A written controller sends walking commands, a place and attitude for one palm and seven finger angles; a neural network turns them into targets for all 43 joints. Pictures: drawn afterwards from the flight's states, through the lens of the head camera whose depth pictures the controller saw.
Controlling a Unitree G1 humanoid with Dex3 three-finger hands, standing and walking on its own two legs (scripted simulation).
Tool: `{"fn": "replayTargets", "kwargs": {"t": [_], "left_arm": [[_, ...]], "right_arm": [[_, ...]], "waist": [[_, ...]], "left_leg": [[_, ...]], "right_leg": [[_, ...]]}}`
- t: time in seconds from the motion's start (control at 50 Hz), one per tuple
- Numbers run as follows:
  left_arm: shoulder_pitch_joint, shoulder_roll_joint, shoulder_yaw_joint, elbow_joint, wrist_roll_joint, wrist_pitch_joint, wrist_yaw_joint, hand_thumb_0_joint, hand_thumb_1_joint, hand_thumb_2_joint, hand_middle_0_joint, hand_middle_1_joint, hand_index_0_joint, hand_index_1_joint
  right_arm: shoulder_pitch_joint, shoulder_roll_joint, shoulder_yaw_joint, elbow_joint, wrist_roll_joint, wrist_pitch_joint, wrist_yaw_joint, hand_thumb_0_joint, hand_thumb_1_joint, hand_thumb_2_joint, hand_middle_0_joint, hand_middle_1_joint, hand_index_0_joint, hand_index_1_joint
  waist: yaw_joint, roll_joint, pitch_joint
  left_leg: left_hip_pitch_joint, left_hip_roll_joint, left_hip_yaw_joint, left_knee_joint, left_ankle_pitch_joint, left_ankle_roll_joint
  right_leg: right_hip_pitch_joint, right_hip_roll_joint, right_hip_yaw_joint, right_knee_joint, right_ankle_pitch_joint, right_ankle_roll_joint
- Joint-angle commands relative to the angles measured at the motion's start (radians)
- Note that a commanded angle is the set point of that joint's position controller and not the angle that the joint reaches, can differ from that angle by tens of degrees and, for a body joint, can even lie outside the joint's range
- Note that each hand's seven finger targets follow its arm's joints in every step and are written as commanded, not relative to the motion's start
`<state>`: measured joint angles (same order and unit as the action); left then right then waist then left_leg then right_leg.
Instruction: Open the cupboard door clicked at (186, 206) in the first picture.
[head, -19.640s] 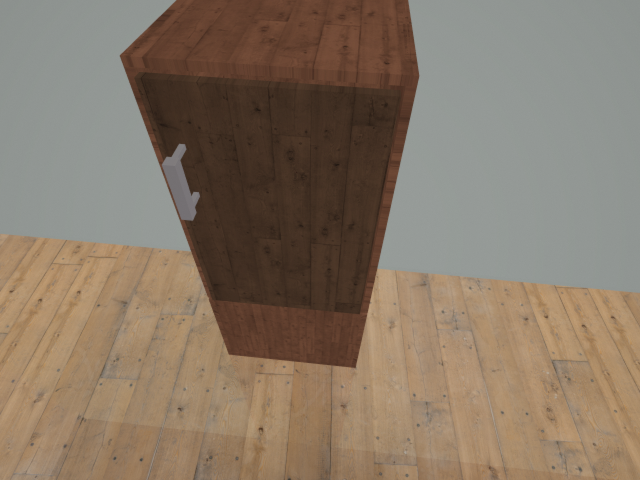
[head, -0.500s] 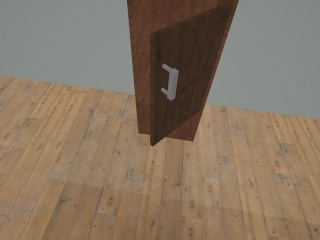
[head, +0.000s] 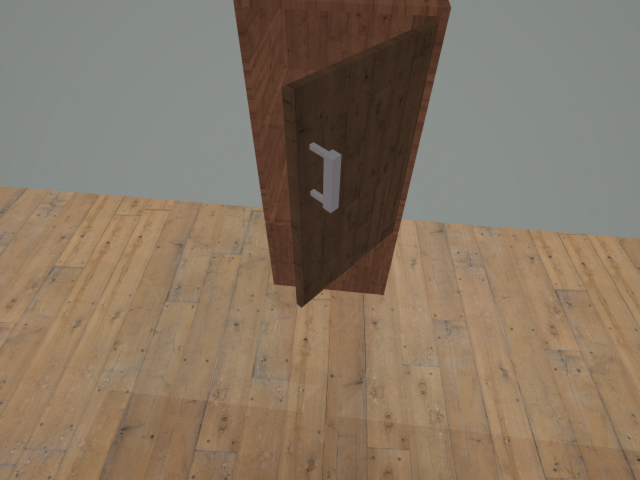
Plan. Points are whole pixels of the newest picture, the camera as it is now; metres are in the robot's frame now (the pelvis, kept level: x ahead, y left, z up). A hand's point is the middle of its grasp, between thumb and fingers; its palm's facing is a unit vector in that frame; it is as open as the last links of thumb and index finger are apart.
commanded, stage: let the arm hang, fingers relaxed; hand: left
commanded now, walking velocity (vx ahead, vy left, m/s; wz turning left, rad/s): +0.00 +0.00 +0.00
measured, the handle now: (323, 177) +0.60 +0.02 +0.03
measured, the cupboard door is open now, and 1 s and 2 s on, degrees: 51 51 51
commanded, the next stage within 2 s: look to check the result in 0.12 s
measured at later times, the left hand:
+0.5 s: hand out of the picture +0.00 +0.16 -0.17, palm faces +0.05 -0.98 -0.18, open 7.4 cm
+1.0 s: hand out of the picture +0.03 +0.16 -0.18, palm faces +0.02 -0.98 -0.18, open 7.4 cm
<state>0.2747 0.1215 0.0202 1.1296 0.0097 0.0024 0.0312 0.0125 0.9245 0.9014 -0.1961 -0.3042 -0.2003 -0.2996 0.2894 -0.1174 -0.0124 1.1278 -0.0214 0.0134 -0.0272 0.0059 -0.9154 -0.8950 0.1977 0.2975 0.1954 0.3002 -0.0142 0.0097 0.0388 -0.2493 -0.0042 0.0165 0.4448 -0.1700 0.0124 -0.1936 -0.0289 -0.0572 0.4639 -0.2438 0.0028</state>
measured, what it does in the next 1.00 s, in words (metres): stands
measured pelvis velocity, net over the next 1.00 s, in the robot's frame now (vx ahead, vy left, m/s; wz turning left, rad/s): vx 0.02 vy -0.01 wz -0.06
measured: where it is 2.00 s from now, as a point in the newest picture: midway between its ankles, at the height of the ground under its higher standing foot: outside the picture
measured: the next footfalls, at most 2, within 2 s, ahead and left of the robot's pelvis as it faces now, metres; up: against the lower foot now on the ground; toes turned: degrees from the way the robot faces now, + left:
left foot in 1.52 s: +0.10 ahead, +0.12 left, +0.00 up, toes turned -20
right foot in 1.78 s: +0.01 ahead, -0.16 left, +0.00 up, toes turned -30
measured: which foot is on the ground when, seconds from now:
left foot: down 0.00-1.00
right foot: down 0.00-1.00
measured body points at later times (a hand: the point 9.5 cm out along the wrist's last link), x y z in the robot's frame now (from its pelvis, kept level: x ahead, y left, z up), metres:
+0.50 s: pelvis +0.01 -0.01 +0.00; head +0.04 -0.01 +0.45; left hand +0.00 +0.21 -0.16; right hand +0.01 -0.22 -0.16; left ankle +0.04 +0.11 -0.74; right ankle +0.00 -0.12 -0.74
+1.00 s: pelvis +0.02 -0.01 +0.00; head +0.05 -0.01 +0.45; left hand +0.03 +0.21 -0.16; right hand +0.03 -0.24 -0.16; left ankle +0.05 +0.11 -0.74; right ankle +0.01 -0.12 -0.74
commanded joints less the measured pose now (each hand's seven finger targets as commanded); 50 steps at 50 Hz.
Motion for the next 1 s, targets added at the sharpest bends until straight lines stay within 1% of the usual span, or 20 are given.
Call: {"fn": "replayTargets", "kwargs": {"t": [0.0, 0.04, 0.12, 0.22, 0.34, 0.38, 0.46, 0.5, 0.54, 0.6, 0.64, 0.68, 0.72, 0.78, 0.84, 0.86, 0.9, 0.94, 0.96, 0.98], "left_arm": [[0.078, 0.106, 0.017, -0.02, 0.002, -0.01, 0.004, 0.0, 0.9, 0.9, -0.2, -0.3, -0.2, -0.3], [0.083, 0.106, 0.017, -0.018, 0.002, -0.012, 0.005, 0.0, 0.9, 0.9, -0.2, -0.3, -0.2, -0.3], [0.071, 0.105, 0.016, -0.015, 0.0, -0.012, 0.004, 0.0, 0.9, 0.9, -0.2, -0.3, -0.2, -0.3], [0.071, 0.109, 0.015, -0.012, 0.0, -0.012, 0.003, 0.0, 0.9, 0.9, -0.2, -0.3, -0.2, -0.3], [0.075, 0.111, 0.013, -0.008, 0.0, -0.014, 0.004, 0.0, 0.9, 0.9, -0.2, -0.3, -0.2, -0.3], [0.07, 0.11, 0.013, -0.008, 0.0, -0.014, 0.003, 0.0, 0.9, 0.9, -0.2, -0.3, -0.2, -0.3], [0.071, 0.111, 0.013, -0.005, -0.001, -0.015, 0.004, 0.0, 0.9, 0.9, -0.2, -0.3, -0.2, -0.3], [0.071, 0.111, 0.012, -0.006, -0.001, -0.016, 0.004, 0.0, 0.9, 0.9, -0.2, -0.3, -0.2, -0.3], [0.071, 0.113, 0.013, -0.006, -0.001, -0.018, 0.005, 0.0, 0.9, 0.9, -0.2, -0.3, -0.2, -0.3], [0.071, 0.113, 0.011, -0.004, -0.002, -0.017, 0.004, 0.0, 0.9, 0.9, -0.2, -0.3, -0.2, -0.3], [0.07, 0.114, 0.011, -0.004, -0.001, -0.018, 0.005, 0.0, 0.9, 0.9, -0.2, -0.3, -0.2, -0.3], [0.068, 0.113, 0.011, -0.003, -0.002, -0.018, 0.005, 0.0, 0.9, 0.9, -0.2, -0.3, -0.2, -0.3], [0.066, 0.116, 0.012, -0.005, -0.002, -0.02, 0.005, 0.0, 0.9, 0.9, -0.2, -0.3, -0.2, -0.3], [0.066, 0.114, 0.011, -0.004, -0.002, -0.02, 0.005, 0.0, 0.9, 0.9, -0.2, -0.3, -0.2, -0.3], [0.06, 0.128, 0.028, -0.019, 0.0, -0.008, 0.003, 0.0, 0.9, 0.9, -0.2, -0.3, -0.2, -0.3], [0.045, 0.14, 0.036, -0.028, 0.002, 0.0, 0.0, 0.0, 0.9, 0.9, -0.2, -0.3, -0.2, -0.3], [0.032, 0.152, 0.052, -0.053, 0.006, 0.011, -0.007, 0.0, 0.9, 0.9, -0.2, -0.3, -0.2, -0.3], [0.018, 0.157, 0.066, -0.079, 0.009, 0.019, -0.012, 0.0, 0.9, 0.9, -0.2, -0.3, -0.2, -0.3], [0.002, 0.163, 0.071, -0.094, 0.01, 0.024, -0.016, 0.0, 0.9, 0.9, -0.2, -0.3, -0.2, -0.3], [-0.004, 0.16, 0.074, -0.106, 0.011, 0.026, -0.02, 0.0, 0.9, 0.9, -0.2, -0.3, -0.2, -0.3]], "right_arm": [[0.071, -0.084, -0.008, -0.014, -0.003, -0.012, -0.005, 0.0, -0.9, -0.9, 0.2, 0.3, 0.2, 0.3], [0.063, -0.087, -0.008, -0.017, -0.001, -0.013, -0.006, 0.0, -0.9, -0.9, 0.2, 0.3, 0.2, 0.3], [0.061, -0.093, -0.007, -0.014, -0.002, -0.013, -0.007, 0.0, -0.9, -0.9, 0.2, 0.3, 0.2, 0.3], [0.051, -0.099, -0.006, -0.011, -0.001, -0.013, -0.007, 0.0, -0.9, -0.9, 0.2, 0.3, 0.2, 0.3], [0.044, -0.105, -0.006, -0.01, 0.001, -0.012, -0.008, 0.0, -0.9, -0.9, 0.2, 0.3, 0.2, 0.3], [0.043, -0.101, -0.005, -0.006, 0.0, -0.013, -0.008, 0.0, -0.9, -0.9, 0.2, 0.3, 0.2, 0.3], [0.035, -0.102, -0.005, -0.003, 0.001, -0.014, -0.008, 0.0, -0.9, -0.9, 0.2, 0.3, 0.2, 0.3], [0.03, -0.104, -0.004, -0.002, 0.001, -0.015, -0.008, 0.0, -0.9, -0.9, 0.2, 0.3, 0.2, 0.3], [0.033, -0.106, -0.004, -0.002, 0.003, -0.016, -0.009, 0.0, -0.9, -0.9, 0.2, 0.3, 0.2, 0.3], [0.028, -0.106, -0.003, 0.002, 0.001, -0.017, -0.01, 0.0, -0.9, -0.9, 0.2, 0.3, 0.2, 0.3], [0.025, -0.108, -0.003, 0.0, 0.003, -0.017, -0.01, 0.0, -0.9, -0.9, 0.2, 0.3, 0.2, 0.3], [0.025, -0.106, -0.003, 0.005, 0.001, -0.018, -0.01, 0.0, -0.9, -0.9, 0.2, 0.3, 0.2, 0.3], [0.025, -0.111, -0.003, 0.004, 0.001, -0.019, -0.011, 0.0, -0.9, -0.9, 0.2, 0.3, 0.2, 0.3], [0.02, -0.11, -0.003, 0.005, 0.001, -0.018, -0.011, 0.0, -0.9, -0.9, 0.2, 0.3, 0.2, 0.3], [0.025, -0.12, -0.015, 0.001, 0.001, -0.01, -0.018, 0.0, -0.9, -0.9, 0.2, 0.3, 0.2, 0.3], [0.025, -0.127, -0.022, -0.002, 0.001, -0.004, -0.02, 0.0, -0.9, -0.9, 0.2, 0.3, 0.2, 0.3], [0.018, -0.146, -0.036, -0.023, 0.0, 0.003, -0.024, 0.0, -0.9, -0.9, 0.2, 0.3, 0.2, 0.3], [0.006, -0.162, -0.049, -0.049, -0.002, 0.007, -0.026, 0.0, -0.9, -0.9, 0.2, 0.3, 0.2, 0.3], [0.006, -0.173, -0.054, -0.061, -0.002, 0.006, -0.028, 0.0, -0.9, -0.9, 0.2, 0.3, 0.2, 0.3], [0.001, -0.182, -0.059, -0.072, -0.003, 0.004, -0.029, 0.0, -0.9, -0.9, 0.2, 0.3, 0.2, 0.3]], "waist": [[0.006, 0.012, 0.048], [0.011, 0.003, 0.041], [0.006, -0.005, 0.044], [0.008, 0.002, 0.042], [0.008, -0.023, 0.033], [0.005, -0.005, 0.033], [0.006, -0.02, 0.027], [0.008, -0.011, 0.025], [0.008, -0.02, 0.022], [0.009, -0.001, 0.025], [0.011, -0.011, 0.033], [0.009, -0.005, 0.025], [0.009, -0.018, 0.011], [0.01, -0.015, 0.026], [0.009, -0.01, 0.034], [0.004, -0.006, 0.048], [0.003, -0.02, 0.041], [0.004, -0.002, 0.031], [-0.001, 0.01, 0.029], [0.003, 0.021, 0.02]], "left_leg": [[-0.013, 0.08, -0.082, -0.109, -0.051, 0.015], [0.003, 0.084, -0.08, -0.103, -0.029, 0.016], [0.01, 0.085, -0.08, -0.104, -0.019, 0.013], [0.025, 0.087, -0.079, -0.103, 0.0, 0.013], [0.042, 0.088, -0.074, -0.094, 0.012, 0.012], [0.042, 0.089, -0.073, -0.097, 0.023, 0.011], [0.054, 0.091, -0.071, -0.093, 0.047, 0.011], [0.06, 0.092, -0.068, -0.092, 0.066, 0.011], [0.059, 0.093, -0.069, -0.089, 0.079, 0.011], [0.06, 0.091, -0.071, -0.092, 0.088, 0.01], [0.059, 0.091, -0.07, -0.091, 0.085, 0.01], [0.064, 0.092, -0.068, -0.092, 0.094, 0.009], [0.074, 0.095, -0.07, -0.089, 0.119, 0.009], [0.071, 0.093, -0.069, -0.092, 0.11, 0.009], [0.084, 0.108, -0.038, -0.053, 0.099, 0.006], [0.07, 0.112, -0.029, -0.04, 0.074, 0.005], [0.059, 0.124, -0.012, -0.014, 0.033, 0.007], [0.058, 0.145, -0.016, -0.013, -0.007, 0.014], [0.051, 0.161, -0.028, -0.024, -0.024, 0.021], [0.054, 0.179, -0.041, -0.033, -0.029, 0.03]], "right_leg": [[-0.043, -0.07, 0.072, -0.12, -0.042, -0.038], [-0.037, -0.068, 0.067, -0.119, -0.022, -0.037], [-0.035, -0.072, 0.071, -0.128, -0.023, -0.037], [-0.03, -0.072, 0.069, -0.129, -0.002, -0.036], [-0.029, -0.07, 0.07, -0.137, -0.005, -0.035], [-0.025, -0.074, 0.071, -0.138, 0.006, -0.035], [-0.017, -0.076, 0.069, -0.137, 0.024, -0.034], [-0.013, -0.077, 0.072, -0.139, 0.042, -0.034], [-0.003, -0.075, 0.067, -0.14, 0.053, -0.034], [0.003, -0.078, 0.069, -0.139, 0.062, -0.034], [0.001, -0.076, 0.066, -0.143, 0.06, -0.034], [0.009, -0.079, 0.068, -0.144, 0.071, -0.034], [0.02, -0.079, 0.066, -0.14, 0.098, -0.034], [0.015, -0.079, 0.066, -0.146, 0.091, -0.033], [-0.021, -0.075, 0.089, -0.124, 0.122, -0.04], [-0.039, -0.075, 0.101, -0.111, 0.117, -0.044], [-0.066, -0.071, 0.126, -0.084, 0.117, -0.051], [-0.1, -0.054, 0.138, -0.05, 0.092, -0.053], [-0.115, -0.043, 0.14, -0.027, 0.086, -0.051], [-0.124, -0.029, 0.138, 0.001, 0.09, -0.048]]}}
